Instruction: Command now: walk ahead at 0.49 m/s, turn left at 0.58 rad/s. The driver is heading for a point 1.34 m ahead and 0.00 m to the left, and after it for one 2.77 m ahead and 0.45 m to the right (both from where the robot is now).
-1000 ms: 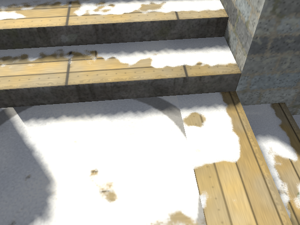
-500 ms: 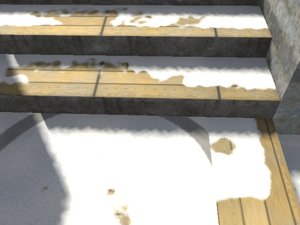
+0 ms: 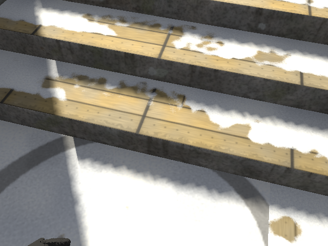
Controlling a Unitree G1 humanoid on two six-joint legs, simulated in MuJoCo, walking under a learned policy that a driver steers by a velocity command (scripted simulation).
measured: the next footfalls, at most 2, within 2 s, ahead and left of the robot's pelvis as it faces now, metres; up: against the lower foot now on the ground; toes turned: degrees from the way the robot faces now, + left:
right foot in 0.18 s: +0.28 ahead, -0.14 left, +0.00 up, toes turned +10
left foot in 0.66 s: +0.45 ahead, +0.11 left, +0.00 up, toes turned +12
